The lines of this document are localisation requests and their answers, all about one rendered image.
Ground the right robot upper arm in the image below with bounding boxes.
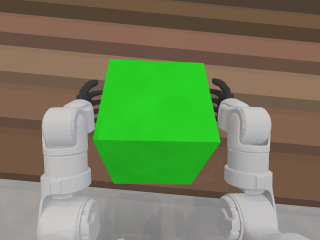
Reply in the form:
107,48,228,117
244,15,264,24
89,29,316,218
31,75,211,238
217,193,310,240

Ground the left robot forearm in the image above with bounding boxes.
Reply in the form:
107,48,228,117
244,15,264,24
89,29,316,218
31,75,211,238
37,99,95,238

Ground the right robot forearm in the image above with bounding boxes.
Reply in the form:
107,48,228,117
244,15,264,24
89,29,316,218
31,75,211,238
217,98,278,228

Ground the left robot upper arm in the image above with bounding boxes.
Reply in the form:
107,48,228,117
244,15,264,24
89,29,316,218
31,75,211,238
37,196,100,240

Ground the right robot hand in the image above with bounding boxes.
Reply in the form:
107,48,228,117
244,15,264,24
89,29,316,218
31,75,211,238
209,78,234,121

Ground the carton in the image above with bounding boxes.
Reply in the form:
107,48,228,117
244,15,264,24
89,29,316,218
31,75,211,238
93,59,221,185

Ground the left robot hand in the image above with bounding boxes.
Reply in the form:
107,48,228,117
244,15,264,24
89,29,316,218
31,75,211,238
76,79,103,123

